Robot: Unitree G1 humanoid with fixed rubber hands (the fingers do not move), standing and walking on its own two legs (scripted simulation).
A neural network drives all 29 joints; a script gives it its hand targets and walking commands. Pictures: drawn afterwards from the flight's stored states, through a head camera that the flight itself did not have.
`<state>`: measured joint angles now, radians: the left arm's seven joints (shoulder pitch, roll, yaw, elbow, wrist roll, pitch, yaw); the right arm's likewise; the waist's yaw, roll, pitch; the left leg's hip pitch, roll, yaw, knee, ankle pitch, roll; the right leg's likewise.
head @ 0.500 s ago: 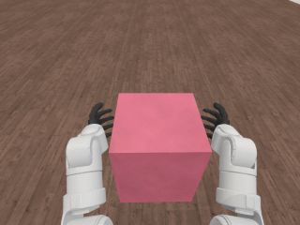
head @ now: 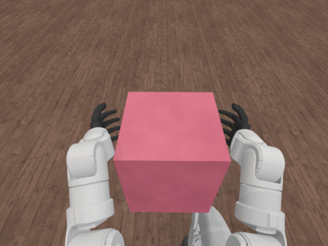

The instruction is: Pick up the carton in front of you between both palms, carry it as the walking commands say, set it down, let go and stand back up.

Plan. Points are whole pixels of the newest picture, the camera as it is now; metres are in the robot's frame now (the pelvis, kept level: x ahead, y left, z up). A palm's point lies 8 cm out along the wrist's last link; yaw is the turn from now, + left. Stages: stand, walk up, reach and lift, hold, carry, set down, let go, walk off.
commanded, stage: carry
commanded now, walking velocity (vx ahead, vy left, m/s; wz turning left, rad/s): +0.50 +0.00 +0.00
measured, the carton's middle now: (169, 154) +0.35 -0.01 +0.04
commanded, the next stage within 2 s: none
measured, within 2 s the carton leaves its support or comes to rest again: neither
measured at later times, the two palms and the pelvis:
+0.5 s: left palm out of the picture +0.61 +0.05 +0.36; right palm out of the picture +0.61 -0.26 +0.34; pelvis +0.28 -0.09 +0.16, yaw -1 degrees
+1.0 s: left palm out of the picture +0.92 +0.02 +0.24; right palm (237, 1) +0.91 -0.28 +0.25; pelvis +0.60 -0.12 +0.17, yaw -3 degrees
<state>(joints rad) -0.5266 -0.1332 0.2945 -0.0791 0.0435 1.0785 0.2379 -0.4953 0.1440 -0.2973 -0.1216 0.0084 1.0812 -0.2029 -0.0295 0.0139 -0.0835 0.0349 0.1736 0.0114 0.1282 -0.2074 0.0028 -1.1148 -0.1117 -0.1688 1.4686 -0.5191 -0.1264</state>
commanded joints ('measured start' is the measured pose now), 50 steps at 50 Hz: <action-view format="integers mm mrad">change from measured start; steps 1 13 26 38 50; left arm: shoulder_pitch -589 -574 -610 -730 -287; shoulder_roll -701 -696 -500 -721 -926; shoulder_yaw -603 -679 -413 -463 -759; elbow -83 -171 -7 10 -157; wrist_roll -187 -278 -143 -146 -175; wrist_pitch -23 -26 121 74 -55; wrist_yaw -2 -75 -20 -35 -120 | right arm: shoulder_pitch -589 -566 -736 -783 -238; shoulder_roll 617 602 596 788 924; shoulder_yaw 543 589 487 559 709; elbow -92 -129 76 79 -69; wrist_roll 154 89 107 148 101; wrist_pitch -26 -33 126 70 -55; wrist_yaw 8 -5 -52 -9 90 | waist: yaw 238 90 101 -16 7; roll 302 -13 -152 -33 142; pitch -519 -339 -154 -419 -312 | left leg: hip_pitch -45 -982 -884 139 162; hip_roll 49 -126 -173 151 4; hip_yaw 119 -49 177 -402 46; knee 553 1435 600 181 131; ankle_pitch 1478 -94 213 187 629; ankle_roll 122 94 71 305 126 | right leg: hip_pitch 793 1093 1289 398 524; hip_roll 229 -129 -49 81 72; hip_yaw -97 480 171 231 5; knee -386 -980 -1196 -48 -893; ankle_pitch -31 440 955 168 465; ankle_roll -23 -107 1 88 151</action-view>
